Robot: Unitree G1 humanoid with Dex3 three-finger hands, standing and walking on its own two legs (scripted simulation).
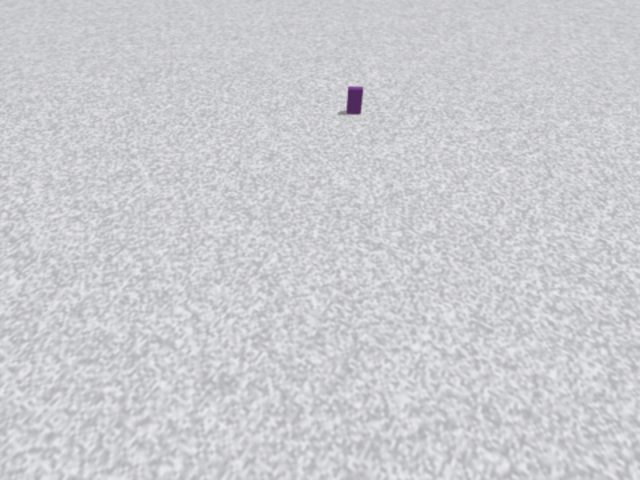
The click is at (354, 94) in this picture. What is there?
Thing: carton on end
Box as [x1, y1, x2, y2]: [347, 86, 362, 113]
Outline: 348,86 347,113 360,113 362,87
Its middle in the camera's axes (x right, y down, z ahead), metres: +0.20 -0.81 +2.20
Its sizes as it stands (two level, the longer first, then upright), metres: 0.080 0.031 0.147
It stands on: the floor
